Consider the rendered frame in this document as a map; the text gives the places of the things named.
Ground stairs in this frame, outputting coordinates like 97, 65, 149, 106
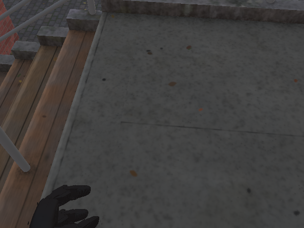
0, 29, 96, 228

